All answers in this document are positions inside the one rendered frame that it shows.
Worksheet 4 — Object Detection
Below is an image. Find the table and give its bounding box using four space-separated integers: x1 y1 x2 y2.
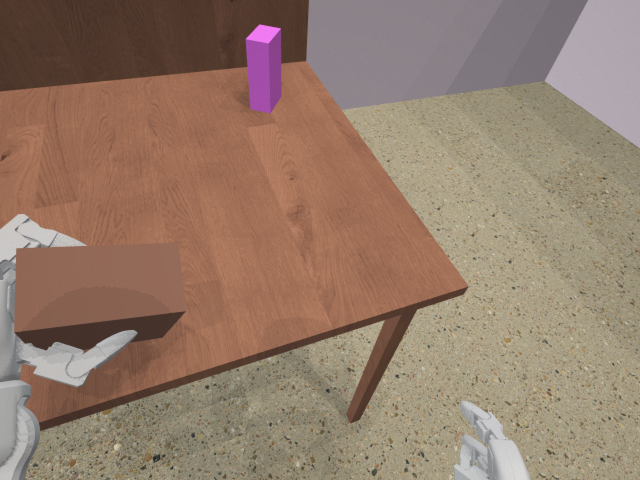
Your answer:
0 0 469 431

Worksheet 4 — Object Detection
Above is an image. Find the right robot hand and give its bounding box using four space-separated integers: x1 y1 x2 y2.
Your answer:
454 401 531 480

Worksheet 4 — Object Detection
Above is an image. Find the robot left forearm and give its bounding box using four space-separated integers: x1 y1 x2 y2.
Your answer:
0 380 40 480

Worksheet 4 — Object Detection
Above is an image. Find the sponge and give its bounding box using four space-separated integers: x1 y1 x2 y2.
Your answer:
14 243 186 350

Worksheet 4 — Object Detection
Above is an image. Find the left robot hand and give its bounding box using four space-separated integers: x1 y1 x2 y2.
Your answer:
0 214 138 388

